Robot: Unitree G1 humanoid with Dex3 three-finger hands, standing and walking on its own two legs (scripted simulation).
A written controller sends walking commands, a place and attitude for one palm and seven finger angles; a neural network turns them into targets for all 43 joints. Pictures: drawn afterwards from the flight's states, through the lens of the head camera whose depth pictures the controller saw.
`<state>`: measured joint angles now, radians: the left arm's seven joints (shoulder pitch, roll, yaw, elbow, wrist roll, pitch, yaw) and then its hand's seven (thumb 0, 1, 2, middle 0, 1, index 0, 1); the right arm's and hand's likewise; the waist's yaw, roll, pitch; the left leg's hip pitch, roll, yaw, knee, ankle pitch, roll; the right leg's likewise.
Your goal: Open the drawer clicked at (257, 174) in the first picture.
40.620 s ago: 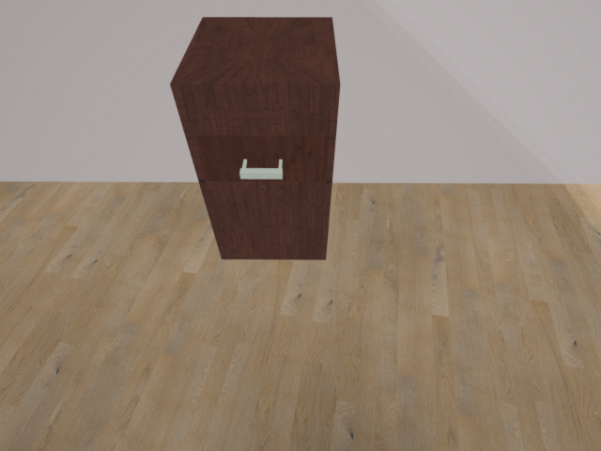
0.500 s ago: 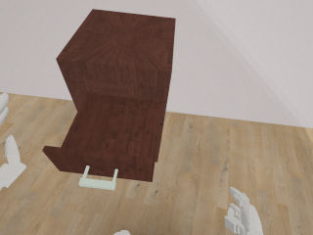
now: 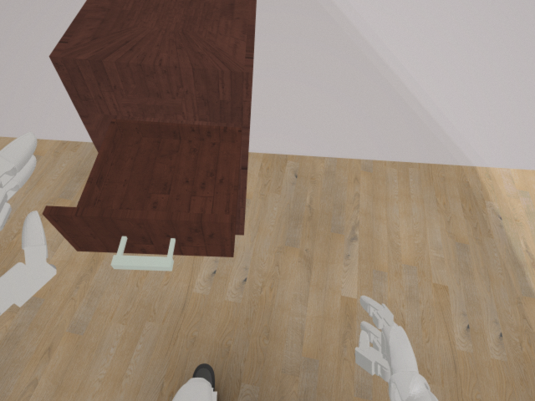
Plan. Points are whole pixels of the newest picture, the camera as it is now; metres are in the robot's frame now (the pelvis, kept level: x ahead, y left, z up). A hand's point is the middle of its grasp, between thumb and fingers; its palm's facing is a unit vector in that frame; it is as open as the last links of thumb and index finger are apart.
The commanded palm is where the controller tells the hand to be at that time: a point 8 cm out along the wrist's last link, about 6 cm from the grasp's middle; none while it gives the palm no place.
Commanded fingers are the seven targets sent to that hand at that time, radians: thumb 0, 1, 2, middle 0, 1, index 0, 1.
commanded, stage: stop stepping back and stand still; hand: left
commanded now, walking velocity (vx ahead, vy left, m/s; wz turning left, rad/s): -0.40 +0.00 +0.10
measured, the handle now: (145, 252) +0.42 +0.28 -0.23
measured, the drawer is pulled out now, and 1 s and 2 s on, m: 0.30 0.30 0.30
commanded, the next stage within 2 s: let the arm hang, fingers relaxed in 1.00 s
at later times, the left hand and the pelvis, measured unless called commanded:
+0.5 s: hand out of the picture +0.08 +0.16 +0.18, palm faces +0.37 -0.83 -0.42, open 7.4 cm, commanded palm +0.01 +0.23 +0.19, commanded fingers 0.00 0.90 0.90 -0.20 -0.30 -0.20 -0.30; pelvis -0.10 -0.06 +0.01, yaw +4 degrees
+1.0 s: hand out of the picture +0.07 +0.20 +0.18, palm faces +0.32 -0.83 -0.46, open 7.4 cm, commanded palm +0.00 +0.25 +0.19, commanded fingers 0.00 0.90 0.90 -0.20 -0.30 -0.20 -0.30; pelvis -0.12 -0.03 +0.01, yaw +2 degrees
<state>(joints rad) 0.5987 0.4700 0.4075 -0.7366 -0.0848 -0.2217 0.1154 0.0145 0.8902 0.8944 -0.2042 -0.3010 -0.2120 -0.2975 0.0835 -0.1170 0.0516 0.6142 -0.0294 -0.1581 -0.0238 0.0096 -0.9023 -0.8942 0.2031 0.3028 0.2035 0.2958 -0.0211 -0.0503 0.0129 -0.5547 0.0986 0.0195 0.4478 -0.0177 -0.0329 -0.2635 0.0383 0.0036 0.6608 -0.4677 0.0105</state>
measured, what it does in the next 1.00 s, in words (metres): walks backwards: right foot, then left foot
